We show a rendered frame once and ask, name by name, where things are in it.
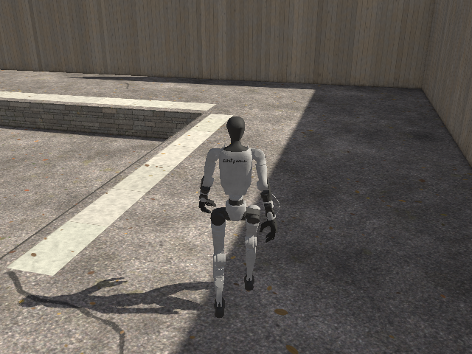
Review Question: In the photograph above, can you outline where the humanoid robot head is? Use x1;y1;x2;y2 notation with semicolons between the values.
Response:
224;117;249;152

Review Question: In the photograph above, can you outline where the left robot upper arm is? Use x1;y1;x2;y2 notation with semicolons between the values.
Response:
202;148;221;187

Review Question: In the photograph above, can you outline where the robot left forearm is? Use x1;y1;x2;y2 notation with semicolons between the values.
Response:
199;176;210;202

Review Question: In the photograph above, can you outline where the left robot hand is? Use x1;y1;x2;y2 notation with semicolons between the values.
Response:
199;199;216;213

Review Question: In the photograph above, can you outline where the left robot shin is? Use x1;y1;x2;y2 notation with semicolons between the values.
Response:
213;254;224;307

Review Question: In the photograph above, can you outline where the right robot upper arm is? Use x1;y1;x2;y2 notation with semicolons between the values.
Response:
251;148;268;191

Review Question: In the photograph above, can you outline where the right robot hand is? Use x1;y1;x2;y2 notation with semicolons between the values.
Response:
260;219;277;243

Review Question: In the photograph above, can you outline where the robot right forearm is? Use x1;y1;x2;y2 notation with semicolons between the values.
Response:
260;179;276;221

